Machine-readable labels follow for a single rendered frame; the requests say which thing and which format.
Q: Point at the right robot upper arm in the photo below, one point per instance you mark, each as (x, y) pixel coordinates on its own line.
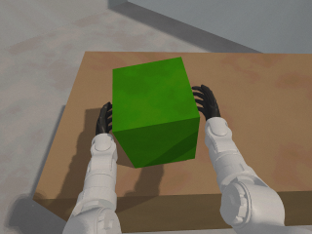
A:
(255, 209)

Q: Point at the left robot upper arm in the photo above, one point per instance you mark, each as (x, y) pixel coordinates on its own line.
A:
(99, 221)

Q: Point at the carton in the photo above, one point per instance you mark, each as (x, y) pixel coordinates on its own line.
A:
(155, 117)

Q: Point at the left robot forearm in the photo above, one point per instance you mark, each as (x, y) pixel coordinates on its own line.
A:
(100, 179)

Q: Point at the pedestal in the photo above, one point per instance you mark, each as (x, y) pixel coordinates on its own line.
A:
(266, 101)

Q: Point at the right robot hand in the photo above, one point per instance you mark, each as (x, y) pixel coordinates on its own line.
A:
(210, 108)

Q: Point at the left robot hand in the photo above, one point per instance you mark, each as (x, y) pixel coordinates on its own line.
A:
(103, 120)

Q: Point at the right robot forearm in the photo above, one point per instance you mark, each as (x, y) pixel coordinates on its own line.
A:
(227, 160)

